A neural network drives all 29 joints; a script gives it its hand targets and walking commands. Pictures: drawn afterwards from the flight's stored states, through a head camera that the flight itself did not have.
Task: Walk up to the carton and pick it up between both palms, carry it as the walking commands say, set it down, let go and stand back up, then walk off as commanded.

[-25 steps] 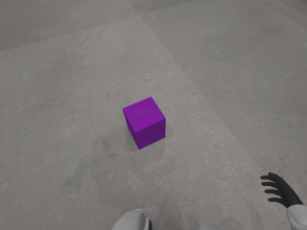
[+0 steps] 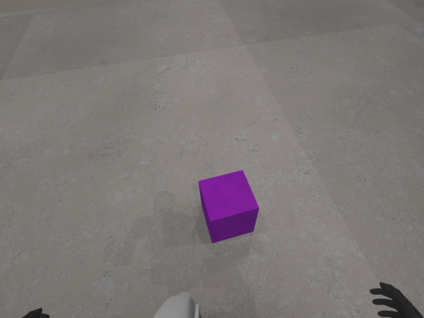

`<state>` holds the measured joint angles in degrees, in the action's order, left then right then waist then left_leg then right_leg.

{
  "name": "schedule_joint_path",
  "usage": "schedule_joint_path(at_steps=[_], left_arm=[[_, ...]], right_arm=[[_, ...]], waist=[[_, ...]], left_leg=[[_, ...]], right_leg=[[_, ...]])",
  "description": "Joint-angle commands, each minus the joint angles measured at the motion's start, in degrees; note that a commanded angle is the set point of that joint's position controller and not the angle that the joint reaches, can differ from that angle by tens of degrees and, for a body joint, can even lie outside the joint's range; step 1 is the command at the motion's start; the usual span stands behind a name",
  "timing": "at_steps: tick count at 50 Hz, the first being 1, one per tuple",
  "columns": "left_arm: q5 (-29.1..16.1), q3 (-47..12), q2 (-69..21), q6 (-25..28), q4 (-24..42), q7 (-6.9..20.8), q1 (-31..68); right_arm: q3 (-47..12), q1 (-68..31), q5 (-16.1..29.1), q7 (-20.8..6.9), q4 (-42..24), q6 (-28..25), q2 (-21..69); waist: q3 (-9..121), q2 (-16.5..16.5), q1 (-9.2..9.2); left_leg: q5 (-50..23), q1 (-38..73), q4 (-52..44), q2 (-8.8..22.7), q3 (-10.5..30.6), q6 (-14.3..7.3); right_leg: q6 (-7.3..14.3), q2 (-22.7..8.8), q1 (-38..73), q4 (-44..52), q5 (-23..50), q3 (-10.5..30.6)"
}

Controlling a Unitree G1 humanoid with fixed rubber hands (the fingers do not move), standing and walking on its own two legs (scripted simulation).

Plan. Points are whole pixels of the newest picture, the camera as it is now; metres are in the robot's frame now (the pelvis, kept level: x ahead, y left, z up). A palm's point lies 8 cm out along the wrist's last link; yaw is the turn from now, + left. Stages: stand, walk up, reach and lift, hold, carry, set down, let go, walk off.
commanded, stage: walk up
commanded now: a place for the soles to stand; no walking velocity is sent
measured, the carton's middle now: (227, 207) +0.63 +0.00 -0.63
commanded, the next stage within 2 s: none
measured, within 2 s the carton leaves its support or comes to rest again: neither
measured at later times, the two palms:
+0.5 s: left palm (53, 296) +0.15 +0.34 -0.08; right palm (383, 286) +0.20 -0.29 -0.08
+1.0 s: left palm (93, 273) +0.19 +0.27 -0.07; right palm out of the picture +0.12 -0.47 -0.06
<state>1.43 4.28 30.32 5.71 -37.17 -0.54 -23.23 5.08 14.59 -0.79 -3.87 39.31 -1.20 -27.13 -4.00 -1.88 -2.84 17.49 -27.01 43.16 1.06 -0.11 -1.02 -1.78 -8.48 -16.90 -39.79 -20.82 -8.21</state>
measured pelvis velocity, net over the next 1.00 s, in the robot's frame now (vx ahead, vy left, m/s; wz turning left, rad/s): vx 0.08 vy -0.08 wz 0.06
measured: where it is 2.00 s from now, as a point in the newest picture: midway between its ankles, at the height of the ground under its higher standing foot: (262, 311)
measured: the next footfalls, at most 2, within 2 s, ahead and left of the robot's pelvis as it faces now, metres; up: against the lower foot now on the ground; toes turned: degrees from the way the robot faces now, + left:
left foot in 0.02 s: +0.13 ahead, +0.13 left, +0.00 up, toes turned +0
right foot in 0.94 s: +0.18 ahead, -0.22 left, +0.00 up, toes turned +0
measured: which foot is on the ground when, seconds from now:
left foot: up 0.00-0.00, down 0.02-0.94, up 0.96-1.00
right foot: down 0.00-0.66, up 0.68-0.92, down 0.94-1.00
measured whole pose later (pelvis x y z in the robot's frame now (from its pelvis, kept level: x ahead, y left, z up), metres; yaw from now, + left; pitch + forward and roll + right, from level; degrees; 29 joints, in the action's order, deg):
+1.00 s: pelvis +0.08 -0.08 -0.01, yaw +4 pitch -2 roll +0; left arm 3.1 7.9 28.9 -0.9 -42.2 5.7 -11.0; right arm 6.0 21.7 -1.2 3.9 50.2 -4.0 -31.7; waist -3.6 2.0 2.0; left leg 28.6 -25.0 55.4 1.7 7.4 -1.2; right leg -0.1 -3.1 -22.4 -42.4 -17.7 -1.5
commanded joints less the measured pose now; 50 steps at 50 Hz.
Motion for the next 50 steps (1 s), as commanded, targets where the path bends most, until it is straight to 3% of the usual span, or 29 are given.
schedule_joint_path(at_steps=[1,2,3,4,6,8,9,10,11,12,13,14,15,17,21,32,33,34,35,36,37,39,43,45,46,47,48,49,50], left_arm=[[-0.7,1.2,8.0,-1.0,1.8,-0.2,-0.3],[-0.9,-0.1,4.2,-1.2,2.4,-0.2,-1.1],[-1.7,-0.8,3.6,-2.1,2.7,-0.6,-1.8],[-1.6,-0.1,7.2,-2.8,0.9,-1.1,-0.4],[-2.0,0.0,6.9,-2.6,-1.8,-1.5,-1.8],[-1.8,0.0,5.7,-2.2,-4.6,-1.3,-4.5],[-1.6,0.0,4.9,-2.1,-5.7,-1.2,-5.3],[-1.0,0.2,5.4,-1.8,-6.0,-1.1,-4.1],[-0.2,0.6,7.4,-1.6,-5.5,-1.1,-1.5],[-0.4,0.5,10.4,-1.3,-4.6,-0.9,3.6],[-0.9,-0.1,9.9,-1.3,-5.2,-0.5,6.4],[-1.0,-0.9,8.6,-1.4,-5.7,-0.4,8.6],[-1.3,-1.4,7.2,-1.7,-6.5,-0.4,9.3],[-1.8,-1.7,5.9,-2.2,-9.3,-0.3,7.6],[-2.0,-2.2,5.3,-2.7,-12.2,-0.2,10.6],[-1.7,-2.8,4.4,-3.4,-18.9,0.5,18.3],[1.7,1.5,9.1,-4.9,-12.7,2.8,19.4],[2.3,1.4,7.0,-5.9,-10.5,3.8,20.7],[2.3,1.8,5.6,-6.5,-8.1,4.3,22.5],[2.1,2.4,5.2,-6.9,-7.2,4.6,22.7],[1.7,3.1,5.4,-6.8,-6.7,5.0,21.2],[1.8,4.1,5.4,-6.4,-6.2,6.1,17.5],[1.8,5.4,5.8,-7.2,-3.3,7.6,17.9],[1.5,6.1,5.8,-7.4,-3.9,7.6,13.1],[1.5,6.6,6.6,-7.2,-4.9,7.2,8.4],[1.8,7.5,8.8,-6.8,-6.5,6.5,1.5],[2.6,8.1,14.7,-6.2,-5.8,5.6,-3.2],[1.9,7.5,15.1,-5.9,-1.6,5.3,5.8],[0.9,7.3,13.8,-6.1,-0.2,5.3,9.2]], right_arm=[[2.2,5.9,-0.5,1.7,-0.1,-1.1,-7.3],[3.0,8.2,-1.3,2.5,-0.1,-1.6,-11.2],[3.2,4.9,-0.3,2.9,-2.1,-1.8,-15.5],[3.2,3.6,0.2,3.0,-2.0,-1.7,-14.0],[2.3,0.1,0.0,3.9,-1.1,-1.5,-12.4],[1.3,-3.4,0.0,4.0,-0.8,-1.2,-10.8],[0.8,-5.7,0.1,3.9,-0.8,-1.0,-10.2],[0.3,-6.6,0.3,3.8,-0.6,-0.8,-9.3],[-0.4,-6.8,0.7,3.8,-0.4,-0.6,-7.7],[-0.6,-6.2,1.1,3.8,0.3,-0.4,-6.6],[-0.4,-6.5,1.2,3.9,2.0,-0.3,-7.2],[-0.3,-6.8,0.8,4.0,3.3,-0.5,-7.8],[-0.3,-7.7,0.6,3.9,4.3,-0.9,-8.7],[-0.8,-8.7,0.5,3.9,6.0,-1.4,-9.0],[-1.7,-12.4,0.9,3.9,9.2,-1.0,-7.5],[-2.8,-16.2,0.7,3.4,17.0,-0.7,-6.5],[1.0,-1.8,1.4,4.3,17.1,-2.1,-14.7],[2.7,2.0,0.7,5.0,17.6,-2.7,-18.1],[3.9,5.1,0.2,5.7,16.4,-3.4,-19.4],[4.1,4.6,0.2,6.3,15.1,-4.2,-18.3],[3.8,3.3,0.4,6.6,13.6,-4.9,-16.6],[3.5,0.3,-0.1,6.7,10.8,-5.2,-14.8],[4.3,0.6,-0.6,6.6,7.6,-5.3,-17.4],[4.2,-1.2,-0.7,6.8,6.4,-4.9,-17.9],[3.6,-2.3,-1.0,6.9,5.8,-4.5,-16.9],[2.4,-0.7,-1.8,7.4,5.3,-4.0,-13.5],[0.6,-0.1,-1.1,8.1,2.9,-4.2,-9.0],[1.0,1.2,0.0,8.9,3.6,-3.7,-10.4],[2.2,4.0,0.5,8.5,5.0,-3.7,-14.1]], waist=[[4.9,6.0,4.57],[7.1,-6.5,5.65],[7.9,-11.9,4.71],[8.0,-3.7,4.89],[6.3,-4.6,3.05],[6.8,-8.0,1.53],[7.3,-7.6,0.35],[7.1,-6.1,-0.09],[6.2,-2.5,0.48],[5.5,2.7,2.80],[4.5,3.6,4.11],[3.5,2.1,4.72],[3.8,-0.3,3.80],[7.1,0.2,1.98],[6.5,0.1,1.89],[5.3,1.8,2.57],[8.3,5.8,4.93],[4.4,-0.4,6.65],[0.7,-4.2,8.44],[-0.7,-1.2,7.19],[0.0,0.3,5.67],[1.6,-1.5,3.30],[1.7,-8.2,3.31],[2.7,-9.0,0.25],[3.2,-6.1,-2.85],[4.6,2.7,-5.92],[3.2,21.4,-8.13],[-1.2,15.4,-3.17],[-1.8,10.2,0.06]], left_leg=[[-4.4,17.5,-10.2,-2.8,-0.8,-2.2],[-6.3,21.5,-15.3,7.3,15.2,-5.0],[-5.5,18.6,-20.3,18.3,33.4,-13.3],[-4.2,17.2,-18.6,17.2,32.0,-14.8],[-13.1,13.7,-13.9,14.1,23.5,-13.6],[-23.8,8.8,-11.2,11.9,16.4,-11.7],[-24.0,5.6,-9.4,10.7,13.7,-10.6],[-19.4,2.3,-7.8,9.4,12.1,-8.3],[-13.5,0.5,-4.8,7.5,10.6,-5.2],[-4.3,3.5,-2.1,2.4,6.2,-2.1],[0.4,8.7,-2.4,1.3,4.8,-1.3],[-1.5,10.5,-6.1,2.5,6.3,-1.8],[-5.9,10.2,-8.9,4.4,8.7,-2.7],[-13.1,9.9,-10.3,7.6,11.2,-4.8],[-11.3,10.5,-12.3,5.8,8.1,-2.7],[-7.9,15.3,-21.1,5.7,5.9,-1.6],[12.8,18.2,-22.6,7.6,13.2,-5.1],[24.2,25.2,-27.3,13.2,23.8,-8.2],[28.4,29.0,-30.9,18.9,34.7,-12.7],[25.1,27.2,-30.8,20.2,35.7,-13.9],[19.6,25.4,-30.2,18.8,32.8,-13.1],[10.4,19.1,-27.2,14.4,24.0,-11.0],[14.4,6.1,-24.7,11.9,19.1,-10.1],[15.8,-1.8,-22.0,10.4,16.2,-8.8],[18.6,-8.1,-17.1,7.5,12.8,-7.1],[22.7,-15.0,-4.6,2.9,8.9,-5.3],[22.6,-23.6,16.3,-5.7,1.5,-2.1],[15.9,-22.5,25.4,-3.2,5.3,-0.8],[11.7,-17.3,25.5,-0.6,6.1,-0.3]], right_leg=[[7.5,-5.1,-8.7,0.6,13.3,3.8],[3.9,-1.9,-13.5,-12.2,5.0,1.8],[1.9,4.3,-17.9,-15.2,-14.5,3.9],[2.4,3.2,-15.4,-18.5,-15.3,8.5],[2.9,2.6,-13.7,-14.9,-13.1,9.2],[3.3,4.2,-6.1,-8.7,-7.7,6.4],[3.6,5.5,-0.4,-3.4,-2.2,5.2],[4.2,5.5,3.8,2.0,5.5,6.4],[5.5,1.9,3.9,6.6,10.0,12.6],[8.8,-3.9,-2.8,10.2,9.1,21.8],[10.2,-5.1,-7.6,10.4,9.0,22.1],[8.5,-2.8,-8.7,8.0,10.0,18.4],[6.4,0.7,-6.7,5.1,11.3,14.0],[4.3,3.1,-0.1,3.1,13.9,10.8],[5.0,1.9,2.5,7.3,15.9,12.6],[3.8,1.4,5.3,16.9,13.5,13.5],[4.7,5.5,2.3,8.2,-10.3,7.4],[5.0,6.4,-12.7,-1.1,-14.3,7.5],[4.5,4.9,-25.0,-11.4,-12.6,10.8],[3.8,2.3,-28.2,-16.2,-6.7,14.8],[3.1,1.4,-27.2,-16.8,-3.3,15.6],[1.9,1.5,-19.3,-12.8,-2.6,14.6],[2.1,3.7,-7.7,-7.4,-4.5,10.5],[3.0,5.2,3.0,-3.1,-2.6,7.6],[3.7,7.3,11.7,1.1,-1.6,5.1],[3.9,7.9,20.3,5.4,-6.1,5.7],[8.6,-8.5,17.5,23.7,-29.6,32.1],[12.7,-16.0,6.3,31.9,-37.7,43.6],[14.2,-14.3,2.7,30.5,-36.5,38.8]])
